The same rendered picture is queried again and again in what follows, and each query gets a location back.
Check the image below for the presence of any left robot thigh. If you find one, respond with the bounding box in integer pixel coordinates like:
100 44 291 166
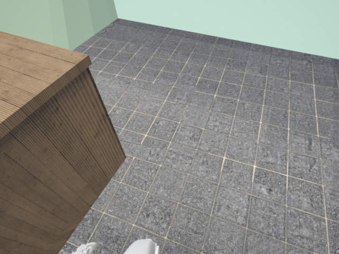
124 239 159 254

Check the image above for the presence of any robot left hand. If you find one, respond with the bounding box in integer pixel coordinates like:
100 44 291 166
72 242 96 254

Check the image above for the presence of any table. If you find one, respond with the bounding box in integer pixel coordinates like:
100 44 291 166
0 31 126 254

